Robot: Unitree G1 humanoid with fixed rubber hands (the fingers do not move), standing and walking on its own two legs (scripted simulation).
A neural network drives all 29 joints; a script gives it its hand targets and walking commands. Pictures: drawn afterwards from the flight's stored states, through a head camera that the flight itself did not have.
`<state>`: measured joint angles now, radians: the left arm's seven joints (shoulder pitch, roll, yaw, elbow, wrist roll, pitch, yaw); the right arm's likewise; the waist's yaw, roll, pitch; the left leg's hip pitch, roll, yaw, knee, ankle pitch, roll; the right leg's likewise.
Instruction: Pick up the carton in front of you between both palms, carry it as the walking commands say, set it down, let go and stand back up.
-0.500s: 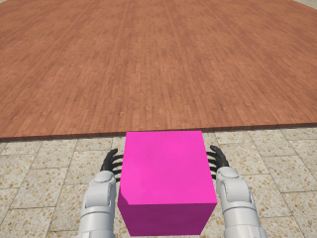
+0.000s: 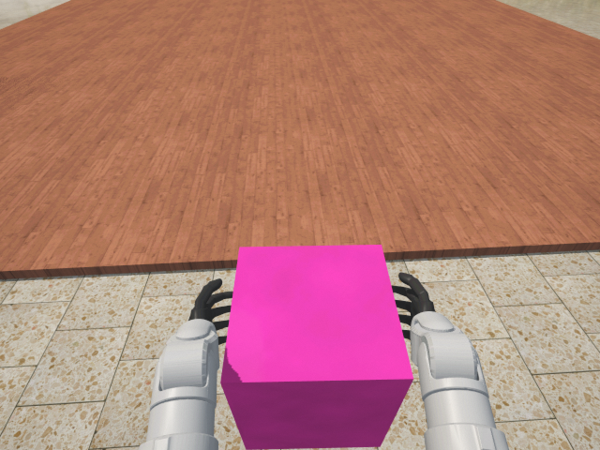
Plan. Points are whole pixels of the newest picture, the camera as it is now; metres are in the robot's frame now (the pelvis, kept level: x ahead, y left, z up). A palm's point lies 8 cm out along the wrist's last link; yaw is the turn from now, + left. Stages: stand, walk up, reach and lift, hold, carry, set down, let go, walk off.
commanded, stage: hold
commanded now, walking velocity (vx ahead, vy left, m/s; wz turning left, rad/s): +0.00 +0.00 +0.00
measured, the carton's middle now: (311, 350) +0.30 +0.00 -0.02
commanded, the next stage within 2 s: carry in 0.04 s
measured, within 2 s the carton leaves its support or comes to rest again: neither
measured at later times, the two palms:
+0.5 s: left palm (213, 274) +0.37 +0.14 +0.07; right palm (411, 267) +0.37 -0.16 +0.07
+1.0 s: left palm (248, 187) +0.62 +0.11 +0.06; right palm (392, 178) +0.64 -0.18 +0.06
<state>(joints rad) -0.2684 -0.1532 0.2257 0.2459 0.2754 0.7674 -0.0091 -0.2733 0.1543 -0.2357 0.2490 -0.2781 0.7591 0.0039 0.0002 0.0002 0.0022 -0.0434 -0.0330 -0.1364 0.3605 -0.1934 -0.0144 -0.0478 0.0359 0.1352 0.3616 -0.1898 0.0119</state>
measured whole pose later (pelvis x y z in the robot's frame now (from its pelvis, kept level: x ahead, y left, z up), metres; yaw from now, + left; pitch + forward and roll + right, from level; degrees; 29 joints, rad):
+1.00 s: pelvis +0.40 -0.05 -0.03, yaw +3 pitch +3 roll -1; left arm 0.05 -0.13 0.03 -0.49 0.05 1.20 0.13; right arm 0.02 0.13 -0.06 -0.49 -0.03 1.21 -0.14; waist 0.00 0.04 -0.14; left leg -0.19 0.11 0.04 1.04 -0.47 -0.01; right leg -0.48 -0.02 -0.27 0.64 -0.22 -0.12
